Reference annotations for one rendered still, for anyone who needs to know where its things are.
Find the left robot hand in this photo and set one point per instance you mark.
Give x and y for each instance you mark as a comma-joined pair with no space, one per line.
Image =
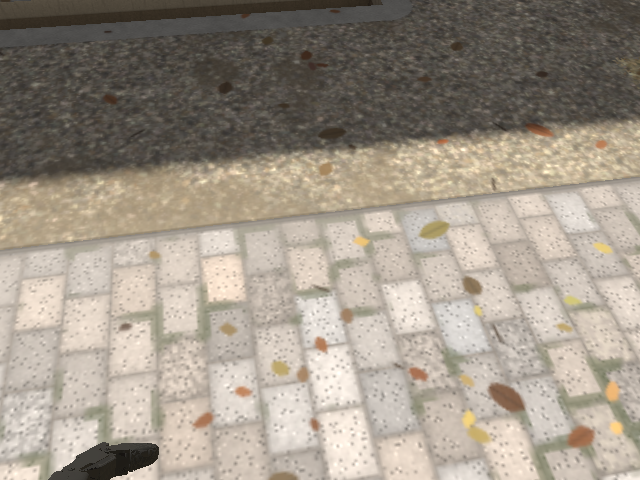
103,462

